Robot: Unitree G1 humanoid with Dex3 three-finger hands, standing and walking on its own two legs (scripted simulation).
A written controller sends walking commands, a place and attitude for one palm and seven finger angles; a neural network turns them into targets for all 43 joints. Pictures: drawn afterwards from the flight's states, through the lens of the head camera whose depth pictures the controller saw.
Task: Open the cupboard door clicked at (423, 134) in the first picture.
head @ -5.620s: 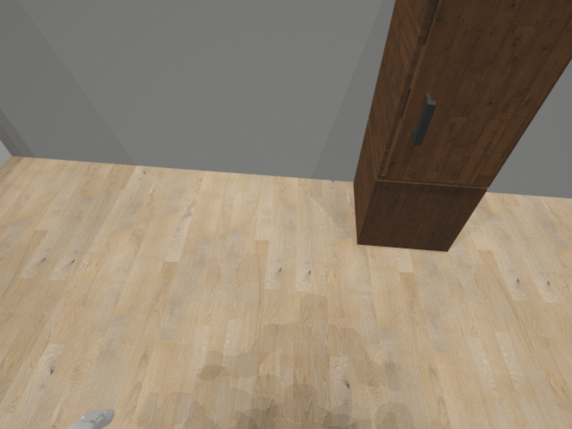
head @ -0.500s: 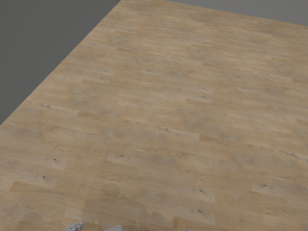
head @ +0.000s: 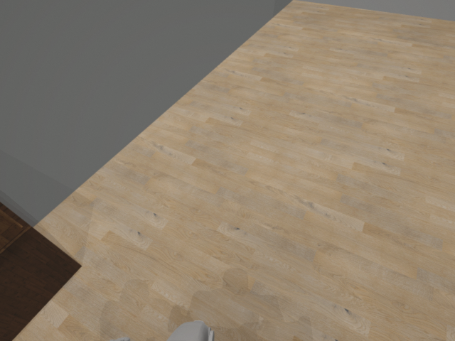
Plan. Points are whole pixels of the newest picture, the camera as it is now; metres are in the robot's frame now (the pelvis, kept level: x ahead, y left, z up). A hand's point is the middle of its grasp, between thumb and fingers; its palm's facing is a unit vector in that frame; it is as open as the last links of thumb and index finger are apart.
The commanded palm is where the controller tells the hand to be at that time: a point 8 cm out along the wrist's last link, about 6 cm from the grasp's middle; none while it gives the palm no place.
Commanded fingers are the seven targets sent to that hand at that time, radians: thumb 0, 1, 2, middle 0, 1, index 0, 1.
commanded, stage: turn to face it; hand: left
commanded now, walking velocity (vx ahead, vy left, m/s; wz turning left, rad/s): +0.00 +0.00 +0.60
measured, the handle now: out of the picture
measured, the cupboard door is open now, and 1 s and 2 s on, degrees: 0 0 0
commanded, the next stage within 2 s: take the last steps up to it in 1.62 s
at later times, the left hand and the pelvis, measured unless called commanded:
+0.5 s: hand out of the picture -0.03 +0.26 -0.17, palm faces +0.35 -0.90 -0.27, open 7.4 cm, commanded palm none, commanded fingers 0.00 0.90 0.90 -0.20 -0.30 -0.20 -0.30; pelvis -0.02 +0.03 +0.00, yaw +18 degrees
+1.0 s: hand out of the picture -0.06 +0.19 -0.15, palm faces +0.57 -0.77 -0.27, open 7.4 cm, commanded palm none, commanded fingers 0.00 0.90 0.90 -0.20 -0.30 -0.20 -0.30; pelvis -0.02 -0.02 +0.00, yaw +38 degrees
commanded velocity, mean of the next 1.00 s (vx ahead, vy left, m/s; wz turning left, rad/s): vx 0.00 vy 0.00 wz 0.60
